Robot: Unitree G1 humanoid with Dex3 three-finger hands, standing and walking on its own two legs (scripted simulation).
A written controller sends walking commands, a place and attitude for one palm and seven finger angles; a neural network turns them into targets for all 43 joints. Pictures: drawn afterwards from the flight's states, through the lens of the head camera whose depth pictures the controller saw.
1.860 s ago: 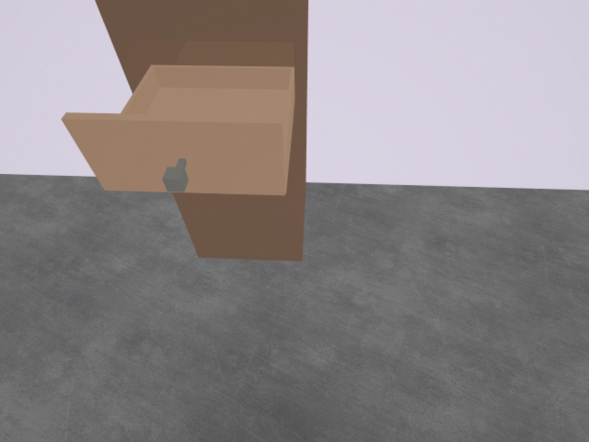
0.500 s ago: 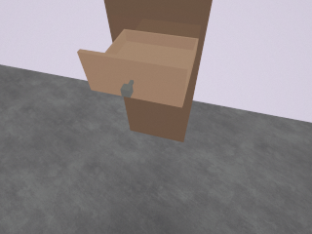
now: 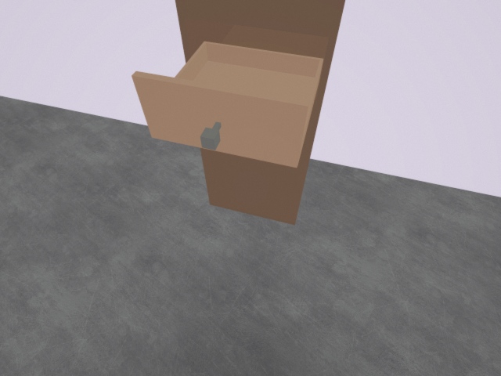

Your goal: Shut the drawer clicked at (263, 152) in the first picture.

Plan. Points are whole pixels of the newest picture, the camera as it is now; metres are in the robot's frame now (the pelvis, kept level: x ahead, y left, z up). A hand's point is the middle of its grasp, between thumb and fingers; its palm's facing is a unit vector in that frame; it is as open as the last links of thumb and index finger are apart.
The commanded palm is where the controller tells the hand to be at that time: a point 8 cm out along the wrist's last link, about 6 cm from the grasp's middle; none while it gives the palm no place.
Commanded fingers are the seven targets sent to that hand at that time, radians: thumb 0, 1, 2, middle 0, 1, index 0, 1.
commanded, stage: turn to face it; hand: left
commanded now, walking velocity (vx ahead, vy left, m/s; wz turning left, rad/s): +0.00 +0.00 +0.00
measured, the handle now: (213, 133) +0.59 +0.12 +0.02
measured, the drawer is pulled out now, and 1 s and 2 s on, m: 0.30 0.30 0.30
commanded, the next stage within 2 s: take the last steps up to it in 0.70 s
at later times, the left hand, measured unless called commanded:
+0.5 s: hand out of the picture +0.04 +0.20 -0.18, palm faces -0.04 -0.96 -0.26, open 7.4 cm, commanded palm none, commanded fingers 0.00 0.90 0.90 -0.20 -0.30 -0.20 -0.30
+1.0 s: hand out of the picture +0.08 +0.19 -0.18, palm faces -0.15 -0.97 -0.21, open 7.4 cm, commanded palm none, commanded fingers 0.00 0.90 0.90 -0.20 -0.30 -0.20 -0.30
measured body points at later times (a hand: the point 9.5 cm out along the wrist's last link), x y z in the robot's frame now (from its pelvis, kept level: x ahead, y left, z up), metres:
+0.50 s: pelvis -0.02 +0.00 -0.01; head +0.03 -0.02 +0.43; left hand +0.04 +0.25 -0.16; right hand -0.01 -0.24 -0.18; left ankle +0.00 +0.14 -0.74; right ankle -0.02 -0.11 -0.74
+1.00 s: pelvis -0.01 +0.00 +0.00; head +0.04 +0.00 +0.44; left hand +0.09 +0.24 -0.16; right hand -0.01 -0.24 -0.15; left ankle -0.02 +0.13 -0.74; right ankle -0.05 -0.12 -0.69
